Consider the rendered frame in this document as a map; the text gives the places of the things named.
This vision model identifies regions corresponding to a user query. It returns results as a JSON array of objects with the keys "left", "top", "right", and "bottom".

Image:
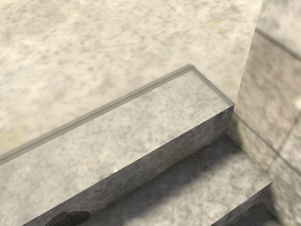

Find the left robot hand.
[{"left": 45, "top": 211, "right": 90, "bottom": 226}]

